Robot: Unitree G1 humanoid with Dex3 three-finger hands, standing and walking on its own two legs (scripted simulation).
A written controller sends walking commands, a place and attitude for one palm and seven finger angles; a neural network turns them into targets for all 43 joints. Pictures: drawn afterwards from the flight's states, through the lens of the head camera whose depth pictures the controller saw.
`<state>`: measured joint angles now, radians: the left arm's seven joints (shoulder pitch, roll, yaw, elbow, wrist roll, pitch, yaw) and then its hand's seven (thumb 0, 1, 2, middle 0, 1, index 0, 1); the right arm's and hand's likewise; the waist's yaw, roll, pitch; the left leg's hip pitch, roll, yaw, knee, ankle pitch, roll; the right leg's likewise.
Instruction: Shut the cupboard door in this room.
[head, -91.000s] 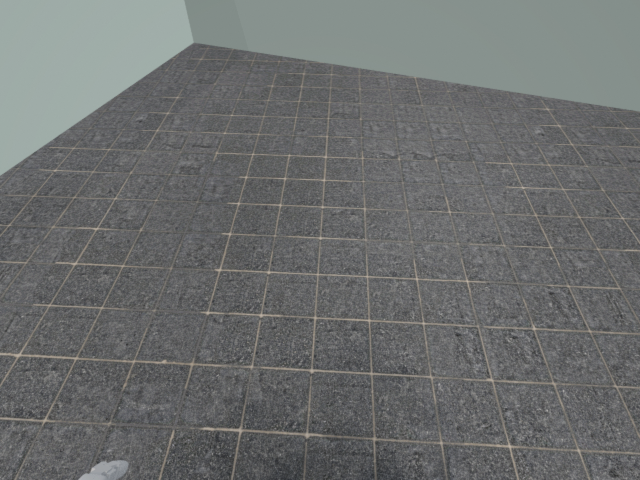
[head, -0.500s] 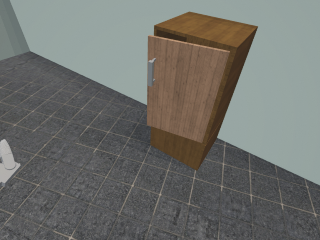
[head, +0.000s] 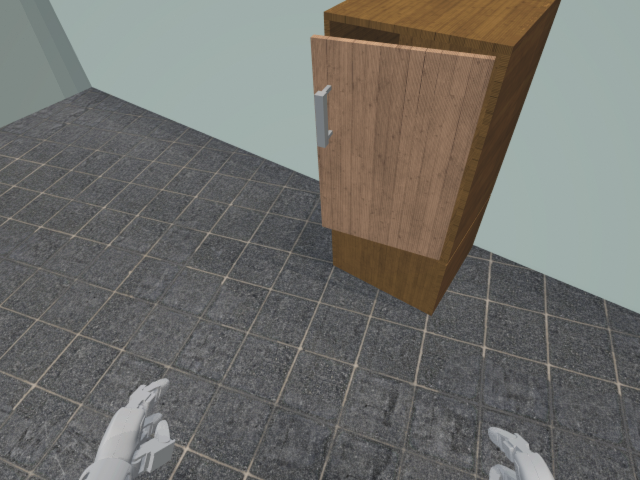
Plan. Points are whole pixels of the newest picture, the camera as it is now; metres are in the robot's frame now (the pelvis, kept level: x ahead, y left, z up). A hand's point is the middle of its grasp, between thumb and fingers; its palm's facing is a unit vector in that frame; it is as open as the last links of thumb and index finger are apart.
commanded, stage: let the arm hang, fingers relaxed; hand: left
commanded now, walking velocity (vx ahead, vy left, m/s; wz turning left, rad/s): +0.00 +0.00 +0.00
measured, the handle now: (325, 116) +0.91 +0.03 -0.01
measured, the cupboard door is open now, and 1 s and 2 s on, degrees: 11 11 11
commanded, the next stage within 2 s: look to check the result in 0.92 s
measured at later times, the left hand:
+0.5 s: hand out of the picture -0.05 +0.19 -0.16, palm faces +0.02 -0.98 -0.22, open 7.3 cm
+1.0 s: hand out of the picture -0.06 +0.17 -0.16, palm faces +0.02 -0.99 -0.15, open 7.4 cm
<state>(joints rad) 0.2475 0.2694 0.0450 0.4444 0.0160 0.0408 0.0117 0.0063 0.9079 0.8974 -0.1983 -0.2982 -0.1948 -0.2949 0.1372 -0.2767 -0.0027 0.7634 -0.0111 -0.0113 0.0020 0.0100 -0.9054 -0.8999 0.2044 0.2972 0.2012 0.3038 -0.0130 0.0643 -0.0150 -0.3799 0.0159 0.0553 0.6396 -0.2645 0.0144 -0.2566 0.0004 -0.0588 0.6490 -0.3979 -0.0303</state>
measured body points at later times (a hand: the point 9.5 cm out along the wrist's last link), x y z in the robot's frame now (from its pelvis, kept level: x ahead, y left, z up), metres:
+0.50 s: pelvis -0.01 +0.01 +0.02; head -0.01 +0.01 +0.47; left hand -0.05 +0.25 -0.14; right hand -0.03 -0.20 -0.14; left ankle +0.04 +0.11 -0.72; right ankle -0.03 -0.10 -0.72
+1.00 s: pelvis -0.02 +0.02 +0.02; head -0.03 +0.03 +0.47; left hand -0.06 +0.23 -0.15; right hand -0.06 -0.19 -0.14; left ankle +0.04 +0.11 -0.72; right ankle -0.03 -0.10 -0.72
